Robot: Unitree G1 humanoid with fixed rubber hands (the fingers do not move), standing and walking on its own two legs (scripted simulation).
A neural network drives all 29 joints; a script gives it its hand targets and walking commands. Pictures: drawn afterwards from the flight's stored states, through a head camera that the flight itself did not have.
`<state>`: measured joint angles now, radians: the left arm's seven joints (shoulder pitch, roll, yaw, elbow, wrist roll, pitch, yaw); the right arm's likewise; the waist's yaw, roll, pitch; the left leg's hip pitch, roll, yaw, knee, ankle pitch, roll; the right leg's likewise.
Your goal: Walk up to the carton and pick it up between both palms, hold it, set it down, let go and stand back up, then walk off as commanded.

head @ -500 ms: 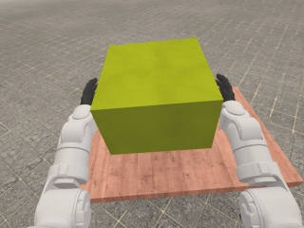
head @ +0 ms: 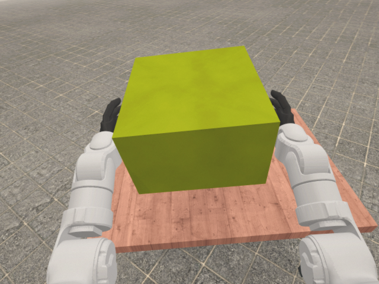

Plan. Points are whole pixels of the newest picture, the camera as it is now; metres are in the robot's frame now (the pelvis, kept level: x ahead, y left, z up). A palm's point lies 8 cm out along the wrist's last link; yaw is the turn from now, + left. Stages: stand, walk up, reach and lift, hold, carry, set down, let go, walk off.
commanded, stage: hold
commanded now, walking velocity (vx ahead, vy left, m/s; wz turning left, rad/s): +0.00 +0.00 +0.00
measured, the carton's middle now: (194, 115) +0.44 -0.02 +0.17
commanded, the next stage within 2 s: none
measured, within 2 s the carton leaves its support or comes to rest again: neither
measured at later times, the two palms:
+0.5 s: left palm (110, 135) +0.38 +0.16 +0.17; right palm (283, 125) +0.37 -0.19 +0.18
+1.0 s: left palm (110, 136) +0.38 +0.17 +0.17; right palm (282, 123) +0.37 -0.19 +0.18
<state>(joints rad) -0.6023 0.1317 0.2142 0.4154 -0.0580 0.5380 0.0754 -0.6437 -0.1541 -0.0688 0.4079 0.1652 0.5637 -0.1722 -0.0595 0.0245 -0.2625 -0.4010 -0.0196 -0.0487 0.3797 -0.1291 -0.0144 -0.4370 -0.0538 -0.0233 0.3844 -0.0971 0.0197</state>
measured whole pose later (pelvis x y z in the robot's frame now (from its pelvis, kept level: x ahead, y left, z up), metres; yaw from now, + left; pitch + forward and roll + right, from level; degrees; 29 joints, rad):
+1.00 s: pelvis +0.00 +0.00 +0.00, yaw +0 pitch +9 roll +1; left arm -0.57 0.11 0.23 0.35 -0.04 0.57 0.07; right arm -0.64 -0.15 -0.08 0.36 0.17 0.60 -0.17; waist -0.06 0.02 -0.26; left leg -0.40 -0.02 -0.05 0.38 -0.14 -0.01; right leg -0.43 -0.05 -0.02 0.38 -0.10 0.02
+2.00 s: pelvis +0.00 +0.00 +0.00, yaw +0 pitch +7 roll +1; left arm -0.53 0.11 0.23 0.29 -0.02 0.59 0.06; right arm -0.64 -0.14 -0.08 0.34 0.17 0.61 -0.16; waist -0.06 0.02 -0.25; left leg -0.37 -0.02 -0.05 0.38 -0.14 -0.01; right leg -0.40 -0.05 -0.02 0.38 -0.11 0.02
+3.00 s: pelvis +0.01 +0.00 +0.00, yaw +0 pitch +7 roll +1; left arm -0.53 0.10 0.25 0.28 0.01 0.60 0.05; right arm -0.64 -0.13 -0.09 0.35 0.17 0.59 -0.16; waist -0.06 0.02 -0.24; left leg -0.36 -0.02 -0.05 0.37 -0.14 -0.01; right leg -0.39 -0.05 -0.02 0.38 -0.11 0.02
